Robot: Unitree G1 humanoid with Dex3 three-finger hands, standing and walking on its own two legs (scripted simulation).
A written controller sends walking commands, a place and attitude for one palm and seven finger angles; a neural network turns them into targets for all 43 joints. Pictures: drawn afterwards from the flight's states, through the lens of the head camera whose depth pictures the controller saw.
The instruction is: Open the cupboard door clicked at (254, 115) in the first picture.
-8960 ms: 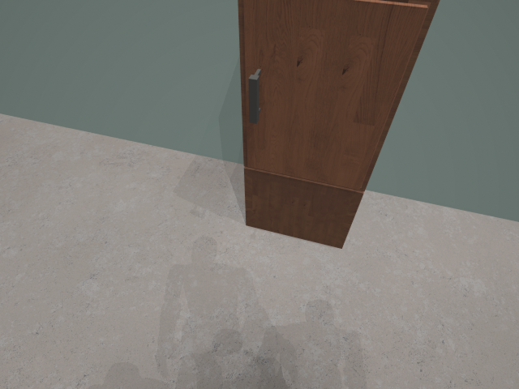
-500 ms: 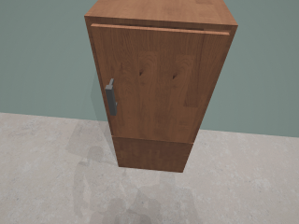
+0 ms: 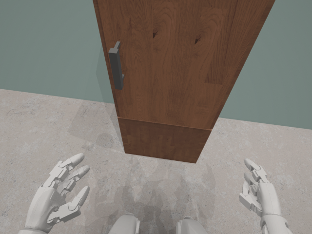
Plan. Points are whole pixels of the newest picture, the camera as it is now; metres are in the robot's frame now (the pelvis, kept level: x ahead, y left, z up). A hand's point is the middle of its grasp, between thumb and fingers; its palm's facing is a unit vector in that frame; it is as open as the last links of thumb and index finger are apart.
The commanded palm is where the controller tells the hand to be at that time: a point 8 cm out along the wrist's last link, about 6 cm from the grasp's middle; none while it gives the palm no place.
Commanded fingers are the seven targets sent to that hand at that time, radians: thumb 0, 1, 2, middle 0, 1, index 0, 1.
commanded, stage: raise the hand with hooked fingers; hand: left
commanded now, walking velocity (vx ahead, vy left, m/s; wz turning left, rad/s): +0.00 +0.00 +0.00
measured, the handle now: (118, 66) +0.59 +0.18 +0.08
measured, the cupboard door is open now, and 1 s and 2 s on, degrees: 0 0 0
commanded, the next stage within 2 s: move the hooked fingers beside the handle in 1.68 s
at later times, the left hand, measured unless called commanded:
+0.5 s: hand (58, 175) +0.22 +0.24 +0.06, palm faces -0.04 -1.00 -0.06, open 11.6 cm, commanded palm +0.20 +0.29 +0.07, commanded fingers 0.00 -0.20 0.43 -0.28 -1.00 -0.28 -1.00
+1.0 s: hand (44, 151) +0.27 +0.28 +0.08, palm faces -0.04 -1.00 -0.06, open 13.9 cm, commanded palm +0.25 +0.33 +0.09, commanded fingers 0.00 -0.50 0.30 -0.30 -1.20 -0.30 -1.20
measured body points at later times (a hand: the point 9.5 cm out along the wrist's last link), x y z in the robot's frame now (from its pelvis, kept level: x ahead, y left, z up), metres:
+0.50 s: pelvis +0.00 +0.01 +0.01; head +0.07 +0.02 +0.45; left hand +0.22 +0.29 +0.07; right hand +0.17 -0.23 -0.07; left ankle +0.02 +0.13 -0.64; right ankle +0.04 -0.11 -0.64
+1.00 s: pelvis +0.01 +0.02 +0.02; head +0.07 +0.03 +0.47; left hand +0.26 +0.33 +0.09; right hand +0.19 -0.22 -0.04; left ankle +0.02 +0.13 -0.64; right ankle +0.04 -0.11 -0.64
